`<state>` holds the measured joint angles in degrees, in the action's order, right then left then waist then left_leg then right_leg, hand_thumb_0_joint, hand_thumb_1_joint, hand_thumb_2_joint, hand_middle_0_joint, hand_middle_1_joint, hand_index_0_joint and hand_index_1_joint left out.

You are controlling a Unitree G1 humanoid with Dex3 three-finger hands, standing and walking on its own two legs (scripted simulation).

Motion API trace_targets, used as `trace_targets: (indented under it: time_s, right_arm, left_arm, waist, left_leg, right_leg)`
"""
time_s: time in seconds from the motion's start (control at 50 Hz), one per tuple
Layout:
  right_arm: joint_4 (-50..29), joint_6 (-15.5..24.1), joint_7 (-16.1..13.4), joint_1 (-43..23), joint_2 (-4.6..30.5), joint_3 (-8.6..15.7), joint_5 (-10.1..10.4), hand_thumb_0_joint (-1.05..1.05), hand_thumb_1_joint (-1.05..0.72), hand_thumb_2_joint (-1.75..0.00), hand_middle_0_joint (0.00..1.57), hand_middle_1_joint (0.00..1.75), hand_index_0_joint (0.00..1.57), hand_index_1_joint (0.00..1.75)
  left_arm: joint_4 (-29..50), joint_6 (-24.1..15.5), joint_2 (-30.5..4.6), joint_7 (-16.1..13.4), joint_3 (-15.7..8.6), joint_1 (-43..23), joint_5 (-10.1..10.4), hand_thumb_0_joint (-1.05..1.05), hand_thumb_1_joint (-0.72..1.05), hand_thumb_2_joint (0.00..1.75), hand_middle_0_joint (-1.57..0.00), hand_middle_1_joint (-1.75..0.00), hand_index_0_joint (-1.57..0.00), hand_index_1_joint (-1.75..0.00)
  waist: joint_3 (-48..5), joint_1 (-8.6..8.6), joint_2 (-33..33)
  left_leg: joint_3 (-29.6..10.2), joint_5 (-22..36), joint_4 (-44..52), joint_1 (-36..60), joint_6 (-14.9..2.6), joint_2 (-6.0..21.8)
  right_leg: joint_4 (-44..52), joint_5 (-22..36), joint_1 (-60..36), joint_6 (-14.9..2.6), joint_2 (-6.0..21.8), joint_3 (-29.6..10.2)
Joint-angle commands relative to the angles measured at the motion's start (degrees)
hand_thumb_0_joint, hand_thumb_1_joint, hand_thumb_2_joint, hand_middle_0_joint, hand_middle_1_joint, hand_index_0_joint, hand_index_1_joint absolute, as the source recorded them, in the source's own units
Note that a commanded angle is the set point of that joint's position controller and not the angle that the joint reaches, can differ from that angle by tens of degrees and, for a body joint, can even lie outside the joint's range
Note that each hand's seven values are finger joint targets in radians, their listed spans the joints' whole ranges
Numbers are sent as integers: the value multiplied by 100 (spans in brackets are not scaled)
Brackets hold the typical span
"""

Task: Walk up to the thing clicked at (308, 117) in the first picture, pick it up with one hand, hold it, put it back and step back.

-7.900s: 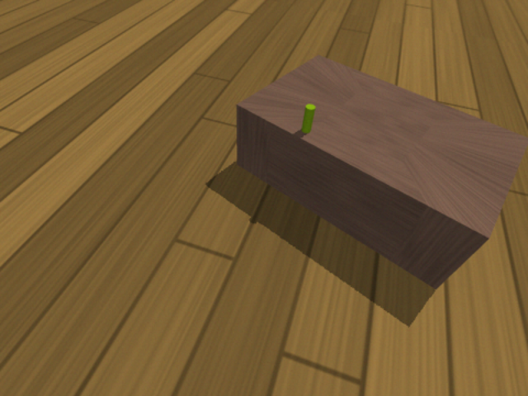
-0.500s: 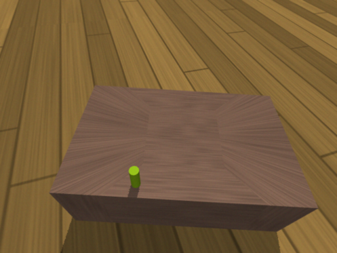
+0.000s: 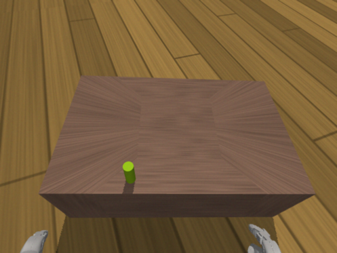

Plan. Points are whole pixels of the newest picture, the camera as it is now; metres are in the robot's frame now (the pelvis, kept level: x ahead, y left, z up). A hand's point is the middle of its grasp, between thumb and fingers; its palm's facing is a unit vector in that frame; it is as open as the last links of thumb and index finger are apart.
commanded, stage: go down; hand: left
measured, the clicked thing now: (129, 173) +0.44 +0.12 -0.31
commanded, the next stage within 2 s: none
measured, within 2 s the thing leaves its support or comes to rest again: neither
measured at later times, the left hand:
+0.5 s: hand out of the picture +0.15 +0.26 -0.13, palm faces +0.07 -0.95 -0.31, open 17.5 cm
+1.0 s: hand out of the picture +0.13 +0.26 -0.13, palm faces +0.09 -0.94 -0.32, open 17.5 cm
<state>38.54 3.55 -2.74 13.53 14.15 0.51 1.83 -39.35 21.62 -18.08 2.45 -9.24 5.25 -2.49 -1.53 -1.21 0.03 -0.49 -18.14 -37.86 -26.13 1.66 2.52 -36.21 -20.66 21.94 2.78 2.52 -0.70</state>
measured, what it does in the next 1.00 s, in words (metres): lowers itself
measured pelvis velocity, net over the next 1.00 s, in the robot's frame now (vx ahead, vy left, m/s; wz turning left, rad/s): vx -0.01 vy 0.00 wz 0.02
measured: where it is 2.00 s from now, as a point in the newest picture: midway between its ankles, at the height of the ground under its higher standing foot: outside the picture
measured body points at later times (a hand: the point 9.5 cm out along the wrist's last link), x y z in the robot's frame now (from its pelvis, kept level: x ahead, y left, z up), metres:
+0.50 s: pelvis +0.01 +0.00 -0.04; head +0.05 +0.01 +0.41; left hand +0.15 +0.31 -0.11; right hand +0.17 -0.25 -0.12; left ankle +0.01 +0.14 -0.72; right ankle -0.03 -0.15 -0.72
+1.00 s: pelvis -0.01 +0.00 -0.05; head +0.02 +0.02 +0.40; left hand +0.12 +0.31 -0.10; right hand +0.15 -0.24 -0.12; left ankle +0.01 +0.14 -0.72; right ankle -0.03 -0.15 -0.72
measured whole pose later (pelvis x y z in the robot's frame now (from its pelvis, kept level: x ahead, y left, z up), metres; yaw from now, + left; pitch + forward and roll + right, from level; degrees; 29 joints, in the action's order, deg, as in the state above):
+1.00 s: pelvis -0.01 +0.00 -0.05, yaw +1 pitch +12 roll -3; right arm 31.0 11.4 -9.3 16.2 13.2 -1.1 1.2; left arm -2.3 36.8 -20.3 3.5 -10.0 23.0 0.8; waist -9.3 -1.8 -2.1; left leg -4.2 -28.1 -61.5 -45.1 1.9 3.1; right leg -57.4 -30.4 38.5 3.0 1.5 1.6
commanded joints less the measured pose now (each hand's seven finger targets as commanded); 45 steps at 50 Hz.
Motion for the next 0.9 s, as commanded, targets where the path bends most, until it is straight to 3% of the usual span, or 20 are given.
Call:
trace_targets:
  time_s: [0.0,0.1,0.2,0.22,0.38,0.5,0.7,0.88]
  right_arm:
    - [-784,414,-185,-69,877,347,-10,0,-86,-89,20,30,20,30]
    - [-872,530,-300,-58,900,349,-40,0,-86,-89,20,30,20,30]
    - [-996,601,-362,-162,877,315,-54,0,-86,-88,20,30,20,30]
    - [-1048,615,-378,-194,843,287,-60,0,-86,-88,20,30,20,30]
    - [-1382,710,-422,-137,825,306,-40,0,-86,-88,20,30,20,30]
    - [-1517,783,-485,-79,818,336,-46,0,-86,-89,20,30,20,30]
    - [-1661,943,-637,-127,724,235,-33,0,-85,-88,20,30,20,30]
    - [-1700,1098,-749,-81,719,214,-37,0,-84,-88,20,30,20,30]
  left_arm:
    - [1487,-96,-1188,-94,-363,-392,-27,0,-57,10,-6,-10,-5,-11]
    - [2031,66,-1268,-41,-441,211,-26,0,-55,10,-6,-10,-5,-11]
    - [2376,419,-1149,58,-350,544,55,0,-59,9,-6,-11,-6,-11]
    - [2557,490,-1214,60,-393,567,59,0,-60,8,-6,-11,-6,-10]
    - [3347,896,-1270,132,-509,995,148,0,-61,8,-6,-10,-6,-10]
    - [3875,1020,-1299,137,-558,1302,152,0,-61,9,-6,-10,-6,-10]
    - [4410,1255,-1271,29,-585,1502,233,0,-61,10,-6,-10,-6,-10]
    - [4710,1308,-1278,10,-561,1541,257,0,-61,12,-6,-11,-5,-11]
  waist:
    - [-1316,-68,-308]
    - [-1587,-40,-532]
    - [-1307,-59,-482]
    - [-1256,3,-492]
    - [-1516,-30,-268]
    - [-1695,-24,-468]
    - [-1353,-45,-497]
    - [-1304,-47,-613]
  left_leg:
    - [187,1567,67,746,-122,-195]
    - [115,1975,-341,620,-128,-159]
    - [57,1796,-580,194,-127,-150]
    - [39,1689,-610,88,-122,-152]
    - [16,1605,-1109,-216,-183,-171]
    - [-49,1568,-1281,-315,-183,-130]
    - [-91,350,-1308,-874,-168,-167]
    - [-176,29,-1249,-964,-138,-148]
  right_leg:
    - [52,1567,57,-249,-291,315]
    - [-306,1804,231,-244,-300,335]
    - [-510,1608,541,-220,-316,404]
    - [-537,1511,621,-223,-311,419]
    - [-855,1625,929,-143,-278,414]
    - [-1119,1374,1194,-183,-295,431]
    - [-1099,371,1559,-223,-303,447]
    - [-1194,67,1708,-253,-325,480]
